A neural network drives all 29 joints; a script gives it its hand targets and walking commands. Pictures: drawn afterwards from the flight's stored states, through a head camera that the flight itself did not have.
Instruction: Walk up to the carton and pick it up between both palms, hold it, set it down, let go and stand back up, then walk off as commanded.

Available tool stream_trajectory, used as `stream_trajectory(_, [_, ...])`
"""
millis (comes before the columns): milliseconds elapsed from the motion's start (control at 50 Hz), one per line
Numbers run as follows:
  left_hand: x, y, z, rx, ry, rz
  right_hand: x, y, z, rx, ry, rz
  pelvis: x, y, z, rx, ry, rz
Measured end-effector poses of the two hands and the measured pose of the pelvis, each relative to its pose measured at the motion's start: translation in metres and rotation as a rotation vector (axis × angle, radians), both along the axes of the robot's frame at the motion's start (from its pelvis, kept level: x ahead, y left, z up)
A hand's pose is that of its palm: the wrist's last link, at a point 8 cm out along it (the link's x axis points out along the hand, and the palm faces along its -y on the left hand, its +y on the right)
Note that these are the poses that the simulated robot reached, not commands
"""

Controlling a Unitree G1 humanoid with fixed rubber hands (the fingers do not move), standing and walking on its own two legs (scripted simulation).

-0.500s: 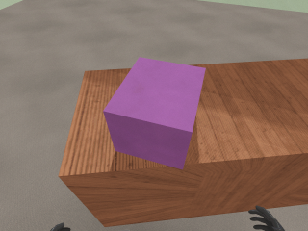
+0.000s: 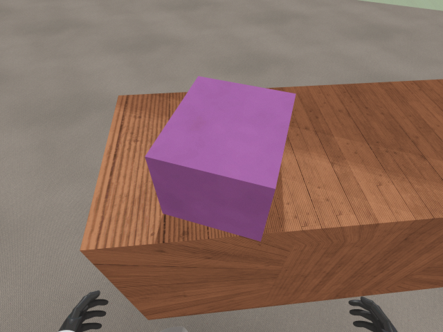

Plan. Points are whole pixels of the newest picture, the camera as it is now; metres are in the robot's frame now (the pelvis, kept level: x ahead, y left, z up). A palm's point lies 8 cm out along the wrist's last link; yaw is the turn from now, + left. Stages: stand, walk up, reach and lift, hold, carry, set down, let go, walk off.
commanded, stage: reach and lift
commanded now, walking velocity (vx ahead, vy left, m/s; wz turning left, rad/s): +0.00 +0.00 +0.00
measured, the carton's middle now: (228, 154) +0.46 +0.00 +0.04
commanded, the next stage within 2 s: none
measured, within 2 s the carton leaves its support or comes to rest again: neither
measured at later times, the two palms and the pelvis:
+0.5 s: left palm (70, 314) +0.17 +0.27 -0.05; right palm out of the picture +0.11 -0.23 -0.04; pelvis +0.00 +0.01 +0.02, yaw +0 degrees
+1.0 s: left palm (69, 305) +0.17 +0.26 -0.01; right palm out of the picture +0.12 -0.20 +0.01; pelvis -0.01 +0.01 +0.02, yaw +0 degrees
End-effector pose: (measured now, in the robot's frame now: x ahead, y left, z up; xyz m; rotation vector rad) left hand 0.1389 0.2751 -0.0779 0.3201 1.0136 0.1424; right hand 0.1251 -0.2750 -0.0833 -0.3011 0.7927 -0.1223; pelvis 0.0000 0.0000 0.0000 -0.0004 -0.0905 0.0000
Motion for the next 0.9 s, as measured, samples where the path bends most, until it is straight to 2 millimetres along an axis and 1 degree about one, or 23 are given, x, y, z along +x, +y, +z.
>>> stream_trajectory(80, [0.012,-0.003,0.009,-0.013,-0.065,-0.017,-0.004,0.010,0.005,0.019,-0.014,-0.014,0.004,0.000,0.005,-0.002,-0.016,0.000])
stream_trajectory(200, [0.020,-0.005,0.016,-0.034,-0.118,-0.030,-0.006,0.022,0.015,0.028,-0.045,-0.035,0.005,0.002,0.012,-0.008,-0.031,0.000])
stream_trajectory(380, [0.024,-0.003,0.023,-0.065,-0.192,-0.041,-0.010,0.039,0.031,0.030,-0.105,-0.051,0.002,0.008,0.017,-0.017,-0.039,0.001])
stream_trajectory(580, [0.030,-0.004,0.037,-0.118,-0.304,-0.038,-0.010,0.056,0.052,0.039,-0.214,-0.078,-0.003,0.012,0.020,-0.022,-0.060,0.001])
stream_trajectory(900, [0.030,-0.015,0.063,-0.213,-0.475,-0.061,-0.010,0.073,0.085,0.061,-0.340,-0.186,-0.005,0.012,0.021,-0.022,-0.075,0.001])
